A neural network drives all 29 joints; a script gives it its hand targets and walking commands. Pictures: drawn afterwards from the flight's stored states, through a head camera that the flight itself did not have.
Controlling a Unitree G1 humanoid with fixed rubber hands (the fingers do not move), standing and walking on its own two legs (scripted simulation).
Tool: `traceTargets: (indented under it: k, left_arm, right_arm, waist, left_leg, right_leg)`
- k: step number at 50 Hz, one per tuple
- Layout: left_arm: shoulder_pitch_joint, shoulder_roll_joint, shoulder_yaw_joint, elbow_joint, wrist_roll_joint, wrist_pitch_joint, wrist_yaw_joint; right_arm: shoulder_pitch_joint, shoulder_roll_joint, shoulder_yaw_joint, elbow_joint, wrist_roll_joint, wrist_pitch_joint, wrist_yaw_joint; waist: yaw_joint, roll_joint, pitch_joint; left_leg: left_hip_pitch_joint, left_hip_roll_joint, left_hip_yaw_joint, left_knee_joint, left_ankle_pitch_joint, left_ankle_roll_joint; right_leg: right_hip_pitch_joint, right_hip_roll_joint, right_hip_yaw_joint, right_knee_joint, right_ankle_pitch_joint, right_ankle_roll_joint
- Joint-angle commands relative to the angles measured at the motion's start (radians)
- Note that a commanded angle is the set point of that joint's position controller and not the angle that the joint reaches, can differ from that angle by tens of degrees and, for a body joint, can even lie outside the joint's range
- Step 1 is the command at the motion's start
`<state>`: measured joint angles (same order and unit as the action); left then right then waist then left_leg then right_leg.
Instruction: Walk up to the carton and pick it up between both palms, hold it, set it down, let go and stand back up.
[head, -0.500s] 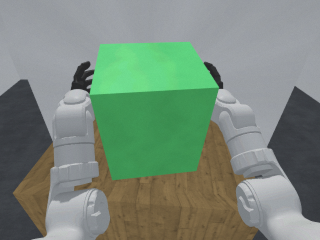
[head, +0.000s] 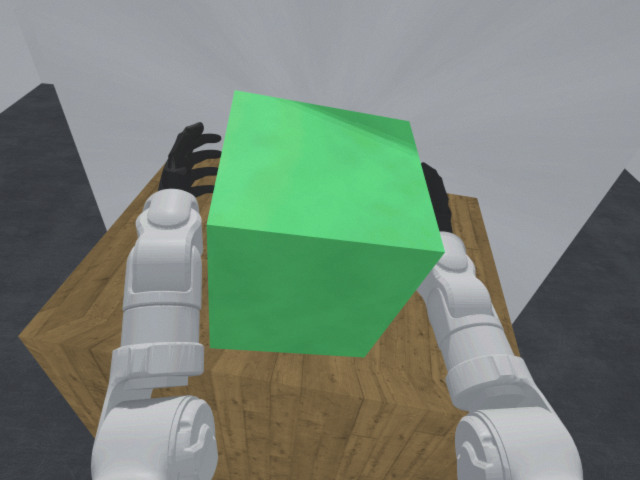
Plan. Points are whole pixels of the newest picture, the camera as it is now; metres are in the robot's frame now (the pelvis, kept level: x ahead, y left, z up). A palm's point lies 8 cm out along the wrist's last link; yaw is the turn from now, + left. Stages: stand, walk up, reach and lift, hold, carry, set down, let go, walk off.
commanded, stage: set down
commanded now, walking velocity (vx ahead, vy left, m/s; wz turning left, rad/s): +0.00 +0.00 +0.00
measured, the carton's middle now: (306, 238) +0.39 +0.01 +0.14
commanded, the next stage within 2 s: none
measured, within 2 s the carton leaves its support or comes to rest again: neither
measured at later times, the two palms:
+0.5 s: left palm (174, 196) +0.41 +0.17 +0.19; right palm (419, 230) +0.39 -0.13 +0.16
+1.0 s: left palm (189, 209) +0.42 +0.16 +0.16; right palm (419, 240) +0.40 -0.14 +0.13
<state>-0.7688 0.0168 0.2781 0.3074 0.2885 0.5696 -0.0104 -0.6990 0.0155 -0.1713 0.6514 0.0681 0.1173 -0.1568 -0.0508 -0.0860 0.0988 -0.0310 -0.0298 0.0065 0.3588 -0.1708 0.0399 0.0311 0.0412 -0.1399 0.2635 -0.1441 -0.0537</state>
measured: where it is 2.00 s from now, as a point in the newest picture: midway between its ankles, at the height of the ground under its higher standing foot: outside the picture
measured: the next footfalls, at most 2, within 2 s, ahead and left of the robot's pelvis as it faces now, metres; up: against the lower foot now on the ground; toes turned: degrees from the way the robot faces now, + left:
none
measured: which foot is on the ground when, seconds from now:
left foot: down 0.00-1.00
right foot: down 0.00-1.00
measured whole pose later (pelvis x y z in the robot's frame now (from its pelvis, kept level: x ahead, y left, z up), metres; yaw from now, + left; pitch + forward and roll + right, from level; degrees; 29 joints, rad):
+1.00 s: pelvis +0.01 +0.02 +0.00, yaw -2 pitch -4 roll -1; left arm -0.82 0.00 0.34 0.67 0.28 0.34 0.02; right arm -0.73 0.03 -0.33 0.85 -0.09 0.02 -0.12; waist -0.01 -0.05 0.03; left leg -0.09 -0.03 0.05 0.34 -0.18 0.06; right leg -0.04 0.04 -0.10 0.24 -0.13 -0.04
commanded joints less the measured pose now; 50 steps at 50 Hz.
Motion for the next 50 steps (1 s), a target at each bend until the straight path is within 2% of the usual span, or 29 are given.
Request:
traceTargets:
  k: [1, 3, 7, 9, 10, 11, 12, 16, 18, 21, 22, 23, 25, 27, 28, 31, 33, 34, 35, 36, 37, 39, 40, 41, 42, 43, 46, 49, 50]
  left_arm:
    - [-0.663, -0.544, -0.461, -0.154, -0.15, -0.059, -0.13]
    - [-0.651, -0.528, -0.43, -0.119, -0.128, -0.057, -0.133]
    - [-0.621, -0.531, -0.414, -0.114, -0.121, -0.049, -0.138]
    - [-0.592, -0.512, -0.367, -0.074, -0.094, -0.033, -0.145]
    - [-0.576, -0.507, -0.352, -0.054, -0.088, -0.023, -0.151]
    - [-0.573, -0.512, -0.353, -0.073, -0.093, -0.025, -0.153]
    - [-0.563, -0.515, -0.356, -0.069, -0.091, -0.02, -0.156]
    - [-0.57, -0.52, -0.349, -0.045, -0.093, -0.04, -0.165]
    - [-0.541, -0.515, -0.319, 0.005, -0.079, -0.046, -0.174]
    - [-0.544, -0.517, -0.318, 0.002, -0.081, -0.069, -0.177]
    - [-0.558, -0.531, -0.333, -0.016, -0.09, -0.082, -0.175]
    - [-0.57, -0.536, -0.351, -0.003, -0.098, -0.086, -0.171]
    - [-0.617, -0.547, -0.375, -0.027, -0.119, -0.115, -0.158]
    - [-0.642, -0.548, -0.403, -0.021, -0.123, -0.14, -0.141]
    - [-0.64, -0.563, -0.401, 0.003, -0.128, -0.148, -0.133]
    - [-0.662, -0.58, -0.414, 0.038, -0.132, -0.172, -0.108]
    - [-0.666, -0.572, -0.389, 0.078, -0.125, -0.186, -0.106]
    - [-0.66, -0.557, -0.363, 0.118, -0.114, -0.188, -0.105]
    - [-0.654, -0.557, -0.343, 0.132, -0.1, -0.193, -0.104]
    - [-0.664, -0.564, -0.339, 0.138, -0.106, -0.199, -0.105]
    - [-0.667, -0.57, -0.338, 0.154, -0.102, -0.204, -0.104]
    - [-0.646, -0.567, -0.316, 0.194, -0.094, -0.21, -0.103]
    - [-0.634, -0.573, -0.303, 0.188, -0.093, -0.216, -0.104]
    - [-0.635, -0.562, -0.277, 0.227, -0.08, -0.216, -0.107]
    - [-0.656, -0.555, -0.269, 0.229, -0.08, -0.227, -0.112]
    - [-0.652, -0.555, -0.268, 0.23, -0.084, -0.237, -0.112]
    - [-0.695, -0.556, -0.258, 0.256, -0.097, -0.271, -0.109]
    - [-0.703, -0.565, -0.25, 0.283, -0.084, -0.302, -0.104]
    - [-0.707, -0.56, -0.242, 0.295, -0.077, -0.308, -0.105]
  right_arm:
    - [-0.977, 0.452, 0.375, -0.405, 0.061, -0.131, 0.079]
    - [-0.95, 0.461, 0.373, -0.366, 0.044, -0.115, 0.08]
    - [-0.929, 0.452, 0.361, -0.361, 0.051, -0.113, 0.078]
    - [-0.905, 0.427, 0.339, -0.311, 0.037, -0.101, 0.082]
    - [-0.888, 0.415, 0.322, -0.284, 0.029, -0.093, 0.085]
    - [-0.875, 0.413, 0.318, -0.283, 0.036, -0.098, 0.087]
    - [-0.89, 0.415, 0.324, -0.308, 0.044, -0.101, 0.085]
    - [-0.881, 0.413, 0.299, -0.293, 0.023, -0.112, 0.087]
    - [-0.87, 0.411, 0.295, -0.282, 0.0, -0.114, 0.084]
    - [-0.854, 0.418, 0.288, -0.279, -0.017, -0.125, 0.089]
    - [-0.856, 0.424, 0.294, -0.296, -0.016, -0.133, 0.094]
    - [-0.878, 0.416, 0.286, -0.303, -0.02, -0.142, 0.095]
    - [-0.893, 0.433, 0.285, -0.295, -0.022, -0.159, 0.1]
    - [-0.875, 0.427, 0.245, -0.258, -0.044, -0.172, 0.106]
    - [-0.877, 0.426, 0.238, -0.251, -0.055, -0.176, 0.112]
    - [-0.906, 0.419, 0.201, -0.224, -0.079, -0.192, 0.126]
    - [-0.892, 0.415, 0.168, -0.161, -0.102, -0.193, 0.132]
    - [-0.884, 0.415, 0.16, -0.137, -0.107, -0.191, 0.138]
    - [-0.88, 0.413, 0.155, -0.12, -0.116, -0.192, 0.141]
    - [-0.887, 0.419, 0.136, -0.107, -0.118, -0.194, 0.143]
    - [-0.898, 0.416, 0.126, -0.114, -0.123, -0.199, 0.146]
    - [-0.906, 0.426, 0.13, -0.101, -0.124, -0.196, 0.147]
    - [-0.89, 0.432, 0.137, -0.101, -0.121, -0.197, 0.147]
    - [-0.898, 0.42, 0.128, -0.079, -0.129, -0.19, 0.147]
    - [-0.894, 0.435, 0.114, -0.057, -0.142, -0.187, 0.148]
    - [-0.901, 0.441, 0.12, -0.077, -0.138, -0.192, 0.15]
    - [-0.927, 0.472, 0.133, -0.084, -0.151, -0.201, 0.153]
    - [-0.916, 0.478, 0.095, -0.039, -0.176, -0.211, 0.158]
    - [-0.905, 0.483, 0.093, -0.025, -0.182, -0.212, 0.161]
  waist:
    - [-0.012, 0.141, -0.688]
    - [-0.008, 0.117, -0.654]
    - [0.004, 0.137, -0.643]
    - [0.013, 0.117, -0.579]
    - [0.006, 0.104, -0.511]
    - [0.014, 0.106, -0.521]
    - [0.009, 0.105, -0.521]
    - [0.0, 0.104, -0.508]
    - [-0.009, 0.072, -0.488]
    - [-0.006, 0.071, -0.495]
    - [-0.009, 0.085, -0.538]
    - [-0.013, 0.103, -0.534]
    - [-0.01, 0.111, -0.564]
    - [-0.023, 0.145, -0.591]
    - [-0.013, 0.144, -0.604]
    - [-0.011, 0.171, -0.612]
    - [-0.006, 0.161, -0.604]
    - [0.009, 0.157, -0.584]
    - [0.018, 0.144, -0.586]
    - [0.009, 0.158, -0.605]
    - [0.016, 0.16, -0.608]
    - [0.028, 0.129, -0.589]
    - [0.027, 0.141, -0.606]
    - [0.031, 0.115, -0.576]
    - [0.027, 0.123, -0.596]
    - [0.04, 0.11, -0.597]
    - [0.044, 0.083, -0.64]
    - [0.043, 0.127, -0.63]
    - [0.045, 0.12, -0.641]
  left_leg:
    - [0.17, 0.019, 0.004, 0.019, 0.407, -0.068]
    - [0.121, 0.014, 0.012, -0.004, 0.325, -0.052]
    - [0.101, 0.019, 0.01, -0.007, 0.319, -0.057]
    - [0.088, 0.018, 0.016, -0.018, 0.311, -0.05]
    - [0.099, 0.02, 0.017, -0.026, 0.31, -0.052]
    - [0.113, 0.021, 0.02, -0.018, 0.329, -0.055]
    - [0.13, 0.022, 0.018, -0.016, 0.337, -0.054]
    - [0.146, 0.03, 0.02, -0.005, 0.36, -0.07]
    - [0.146, 0.027, 0.024, -0.007, 0.365, -0.06]
    - [0.122, 0.024, 0.024, -0.018, 0.346, -0.053]
    - [0.124, 0.025, 0.023, -0.02, 0.359, -0.055]
    - [0.13, 0.024, 0.022, -0.019, 0.336, -0.059]
    - [0.145, 0.03, 0.016, -0.006, 0.369, -0.071]
    - [0.194, 0.045, 0.012, 0.007, 0.401, -0.093]
    - [0.217, 0.056, 0.005, 0.007, 0.395, -0.102]
    - [0.225, 0.065, 0.009, 0.006, 0.387, -0.107]
    - [0.204, 0.065, 0.017, -0.005, 0.34, -0.109]
    - [0.175, 0.063, 0.022, -0.015, 0.315, -0.102]
    - [0.169, 0.065, 0.02, -0.019, 0.304, -0.097]
    - [0.173, 0.062, 0.024, -0.021, 0.294, -0.099]
    - [0.166, 0.064, 0.025, -0.018, 0.319, -0.099]
    - [0.151, 0.059, 0.03, -0.017, 0.35, -0.096]
    - [0.163, 0.057, 0.032, -0.008, 0.382, -0.1]
    - [0.158, 0.059, 0.029, -0.015, 0.354, -0.095]
    - [0.138, 0.054, 0.038, -0.021, 0.312, -0.086]
    - [0.126, 0.054, 0.039, -0.025, 0.322, -0.085]
    - [0.065, 0.049, 0.043, -0.034, 0.29, -0.076]
    - [0.058, 0.048, 0.046, -0.049, 0.268, -0.081]
    - [0.071, 0.052, 0.047, -0.046, 0.286, -0.082]
  right_leg:
    - [0.154, -0.03, 0.03, 0.026, 0.325, 0.092]
    - [0.169, -0.033, 0.031, 0.028, 0.318, 0.095]
    - [0.19, -0.032, 0.036, 0.033, 0.323, 0.09]
    - [0.194, -0.034, 0.032, 0.027, 0.312, 0.092]
    - [0.17, -0.03, 0.027, 0.021, 0.288, 0.096]
    - [0.169, -0.023, 0.023, 0.018, 0.281, 0.089]
    - [0.156, -0.025, 0.026, 0.014, 0.282, 0.088]
    - [0.142, -0.022, 0.016, 0.013, 0.275, 0.083]
    - [0.155, -0.019, 0.016, 0.005, 0.297, 0.092]
    - [0.172, -0.027, 0.02, 0.017, 0.331, 0.088]
    - [0.177, -0.028, 0.019, 0.026, 0.352, 0.089]
    - [0.158, -0.029, 0.018, 0.021, 0.316, 0.085]
    - [0.12, -0.026, 0.013, 0.019, 0.278, 0.081]
    - [0.063, -0.02, 0.003, 0.001, 0.222, 0.064]
    - [0.031, -0.017, 0.001, -0.002, 0.171, 0.058]
    - [-0.017, -0.014, 0.004, -0.013, 0.131, 0.046]
    - [-0.02, -0.018, 0.002, -0.022, 0.097, 0.043]
    - [-0.004, -0.019, 0.002, -0.024, 0.093, 0.047]
    - [0.008, -0.019, 0.005, -0.022, 0.097, 0.05]
    - [0.005, -0.024, 0.009, -0.023, 0.101, 0.046]
    - [-0.002, -0.027, 0.012, -0.019, 0.126, 0.047]
    - [0.029, -0.019, 0.018, -0.018, 0.156, 0.053]
    - [0.04, -0.014, 0.014, -0.012, 0.176, 0.055]
    - [0.03, -0.019, 0.017, -0.022, 0.158, 0.059]
    - [0.041, -0.022, 0.02, -0.025, 0.149, 0.054]
    - [0.055, -0.024, 0.028, -0.016, 0.182, 0.058]
    - [0.102, -0.027, 0.03, -0.001, 0.226, 0.068]
    - [0.1, -0.036, 0.037, -0.003, 0.206, 0.061]
    - [0.094, -0.034, 0.037, -0.005, 0.223, 0.064]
